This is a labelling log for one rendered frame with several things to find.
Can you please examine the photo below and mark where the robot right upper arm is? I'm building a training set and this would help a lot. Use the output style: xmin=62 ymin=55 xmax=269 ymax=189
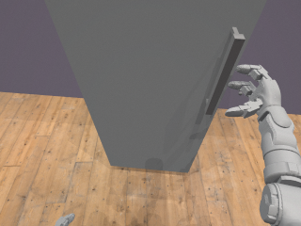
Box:
xmin=259 ymin=183 xmax=301 ymax=226

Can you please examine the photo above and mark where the fridge door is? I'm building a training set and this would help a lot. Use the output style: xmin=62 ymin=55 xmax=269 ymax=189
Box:
xmin=44 ymin=0 xmax=267 ymax=173

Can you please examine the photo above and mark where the right robot forearm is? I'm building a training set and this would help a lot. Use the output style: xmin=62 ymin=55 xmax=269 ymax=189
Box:
xmin=257 ymin=105 xmax=301 ymax=188

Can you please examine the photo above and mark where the handle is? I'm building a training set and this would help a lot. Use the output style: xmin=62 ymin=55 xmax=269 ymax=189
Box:
xmin=204 ymin=27 xmax=246 ymax=115

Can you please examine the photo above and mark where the robot left hand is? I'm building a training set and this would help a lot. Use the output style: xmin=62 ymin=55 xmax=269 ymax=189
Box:
xmin=55 ymin=213 xmax=75 ymax=226

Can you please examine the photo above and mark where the robot right hand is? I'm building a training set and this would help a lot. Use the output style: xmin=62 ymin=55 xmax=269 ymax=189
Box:
xmin=225 ymin=64 xmax=281 ymax=119

